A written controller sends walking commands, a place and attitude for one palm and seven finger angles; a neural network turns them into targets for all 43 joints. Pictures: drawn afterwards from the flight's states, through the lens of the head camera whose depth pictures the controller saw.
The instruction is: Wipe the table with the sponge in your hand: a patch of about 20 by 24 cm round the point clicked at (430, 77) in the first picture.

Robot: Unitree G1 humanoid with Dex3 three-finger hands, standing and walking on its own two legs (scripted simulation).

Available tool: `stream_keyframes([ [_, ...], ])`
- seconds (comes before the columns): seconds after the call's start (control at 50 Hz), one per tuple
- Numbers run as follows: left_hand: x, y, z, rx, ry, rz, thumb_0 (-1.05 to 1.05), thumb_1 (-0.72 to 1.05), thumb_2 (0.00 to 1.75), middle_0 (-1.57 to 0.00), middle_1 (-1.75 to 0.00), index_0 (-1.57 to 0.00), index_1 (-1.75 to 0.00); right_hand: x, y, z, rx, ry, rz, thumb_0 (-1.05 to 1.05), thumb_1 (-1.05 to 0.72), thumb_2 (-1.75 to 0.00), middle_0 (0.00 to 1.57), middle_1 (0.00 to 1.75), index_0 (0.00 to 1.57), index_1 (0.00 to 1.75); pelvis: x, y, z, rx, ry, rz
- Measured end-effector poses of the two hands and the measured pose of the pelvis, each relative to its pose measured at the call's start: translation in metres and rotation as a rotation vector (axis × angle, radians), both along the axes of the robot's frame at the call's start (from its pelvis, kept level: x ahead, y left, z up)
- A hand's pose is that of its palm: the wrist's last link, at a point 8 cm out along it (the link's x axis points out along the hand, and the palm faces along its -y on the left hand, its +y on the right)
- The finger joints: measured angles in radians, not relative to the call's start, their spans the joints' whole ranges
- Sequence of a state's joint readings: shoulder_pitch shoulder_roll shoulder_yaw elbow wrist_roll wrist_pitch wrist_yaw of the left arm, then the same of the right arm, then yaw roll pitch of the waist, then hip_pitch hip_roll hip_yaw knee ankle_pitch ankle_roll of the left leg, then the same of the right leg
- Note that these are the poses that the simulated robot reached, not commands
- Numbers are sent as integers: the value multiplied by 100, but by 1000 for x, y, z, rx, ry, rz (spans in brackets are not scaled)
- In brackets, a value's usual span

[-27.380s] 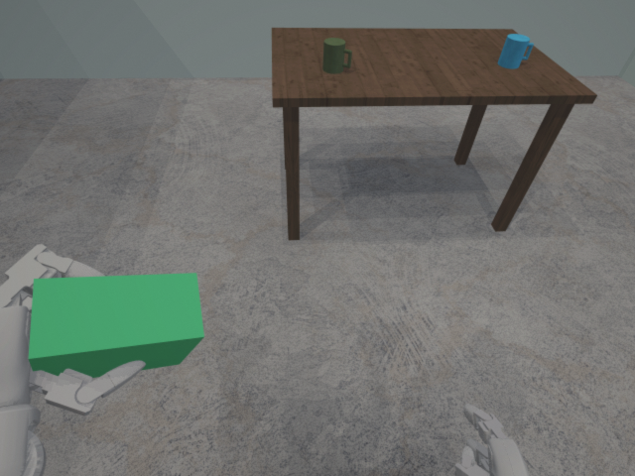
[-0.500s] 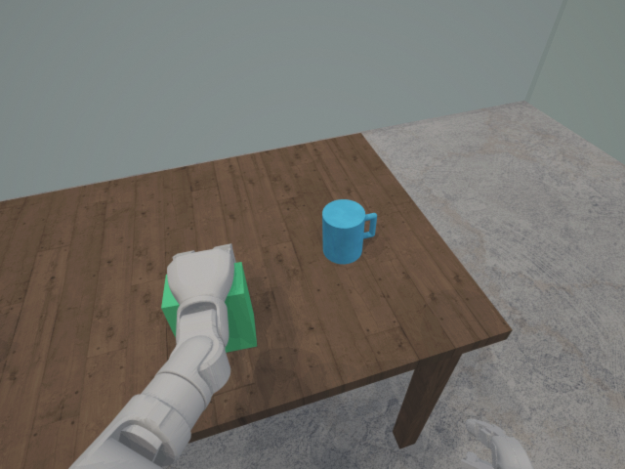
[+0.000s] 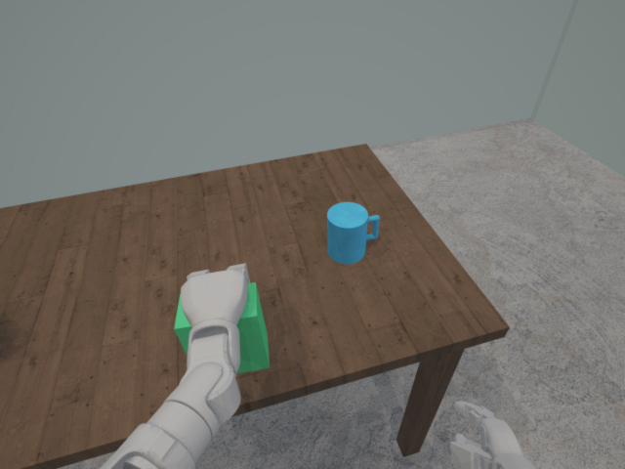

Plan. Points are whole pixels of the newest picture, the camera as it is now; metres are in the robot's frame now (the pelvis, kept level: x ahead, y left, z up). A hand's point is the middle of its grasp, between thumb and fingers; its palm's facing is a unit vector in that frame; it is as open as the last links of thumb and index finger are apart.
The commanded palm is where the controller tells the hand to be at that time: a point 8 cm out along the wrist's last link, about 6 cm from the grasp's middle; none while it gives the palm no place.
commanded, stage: wipe back along the third lane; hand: left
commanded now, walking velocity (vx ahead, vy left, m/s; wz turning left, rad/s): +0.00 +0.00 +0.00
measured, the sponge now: (229, 340) +0.32 +0.18 -0.04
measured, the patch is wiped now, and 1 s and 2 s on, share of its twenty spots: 0.95 0.95 0.95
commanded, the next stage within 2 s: slide back across to the middle lane in 0.04 s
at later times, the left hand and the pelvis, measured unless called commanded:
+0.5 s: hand (206, 326) +0.30 +0.19 +0.03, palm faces -0.01 -0.10 -1.00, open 10.6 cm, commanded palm +0.26 +0.20 +0.07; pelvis +0.01 -0.01 +0.00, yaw -1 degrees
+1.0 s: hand (174, 335) +0.28 +0.23 +0.02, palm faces -0.03 -0.09 -1.00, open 10.6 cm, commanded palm +0.26 +0.24 +0.07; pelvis +0.00 -0.01 +0.00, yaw -1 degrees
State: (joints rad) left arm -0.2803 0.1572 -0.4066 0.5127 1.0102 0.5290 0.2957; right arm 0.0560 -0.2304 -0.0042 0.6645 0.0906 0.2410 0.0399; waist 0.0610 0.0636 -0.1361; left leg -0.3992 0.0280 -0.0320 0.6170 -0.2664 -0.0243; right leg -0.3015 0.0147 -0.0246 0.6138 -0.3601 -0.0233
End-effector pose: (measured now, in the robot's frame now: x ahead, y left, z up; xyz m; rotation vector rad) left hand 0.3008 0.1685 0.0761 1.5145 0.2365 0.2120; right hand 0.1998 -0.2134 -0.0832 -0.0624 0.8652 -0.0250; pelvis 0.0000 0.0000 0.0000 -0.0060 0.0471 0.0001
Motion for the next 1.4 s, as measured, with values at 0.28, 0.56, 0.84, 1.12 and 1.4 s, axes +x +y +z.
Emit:
stream_keyframes([
  [0.28, 0, 4, 0, -30, 13, 13, -1, -51, 103, -64, -132, -66, -133, -12, -14, -6, -17, 17, -33, 1, -91, -90, 20, 30, 20, 30, -1, -6, 0, 5, -2, -10],
  [0.56, -23, 30, 4, -48, 13, 56, -1, -51, 103, -64, -132, -66, -133, 2, -25, 5, -42, -46, -39, 1, -91, -90, 20, 30, 20, 30, 6, -10, 3, 9, -32, -19],
  [0.84, -37, 49, 2, -54, 27, 54, -1, -51, 103, -64, -132, -66, -133, 16, -14, 9, -46, -97, -8, 1, -91, -90, 20, 30, 20, 30, 6, -9, 3, 7, -27, -15],
  [1.12, -18, 74, 4, -9, 48, 91, -1, -52, 103, -65, -131, -67, -132, -11, -21, -5, -96, -14, -29, 1, -91, -90, 20, 30, 20, 30, -3, -7, 1, 1, -4, -2],
  [1.4, 6, 86, 0, 12, 62, 62, -1, -53, 103, -67, -130, -69, -131, -64, -34, -28, -120, 108, -104, 1, -91, -90, 20, 30, 20, 30, -10, 0, -4, -8, 43, -5],
])
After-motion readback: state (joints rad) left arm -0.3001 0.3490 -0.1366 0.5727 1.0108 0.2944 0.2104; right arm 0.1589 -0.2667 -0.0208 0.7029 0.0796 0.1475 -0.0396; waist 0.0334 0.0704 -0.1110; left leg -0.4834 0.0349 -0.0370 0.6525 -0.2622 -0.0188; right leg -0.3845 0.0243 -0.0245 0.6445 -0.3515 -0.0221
